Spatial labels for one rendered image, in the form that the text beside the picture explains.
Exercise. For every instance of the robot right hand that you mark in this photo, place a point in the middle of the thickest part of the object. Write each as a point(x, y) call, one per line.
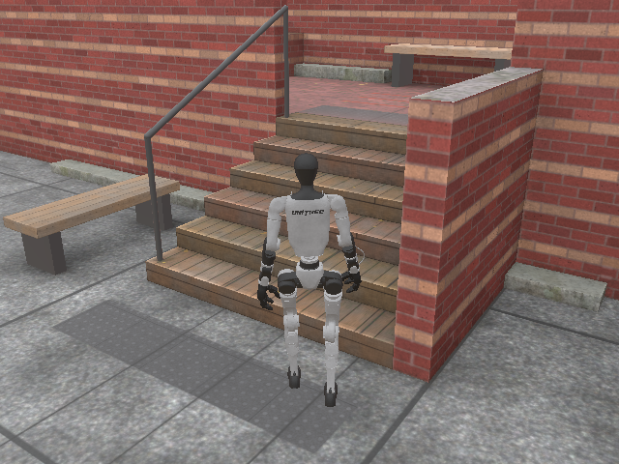
point(356, 278)

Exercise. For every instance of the robot right thigh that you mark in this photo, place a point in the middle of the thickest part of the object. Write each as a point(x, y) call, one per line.
point(332, 285)

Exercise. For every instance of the robot left hand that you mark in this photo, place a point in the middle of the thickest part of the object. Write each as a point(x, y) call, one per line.
point(263, 297)

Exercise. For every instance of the robot right upper arm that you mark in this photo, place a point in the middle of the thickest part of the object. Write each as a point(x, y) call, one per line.
point(337, 203)

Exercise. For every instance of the left robot forearm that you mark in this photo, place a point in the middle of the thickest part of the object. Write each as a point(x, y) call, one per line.
point(267, 265)

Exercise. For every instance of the right robot forearm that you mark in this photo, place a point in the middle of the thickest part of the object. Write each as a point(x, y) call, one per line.
point(351, 258)

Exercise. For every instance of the right robot foot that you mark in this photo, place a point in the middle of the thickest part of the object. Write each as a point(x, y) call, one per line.
point(330, 398)

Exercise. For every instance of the robot left upper arm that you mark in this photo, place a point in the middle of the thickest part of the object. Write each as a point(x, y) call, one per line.
point(277, 206)

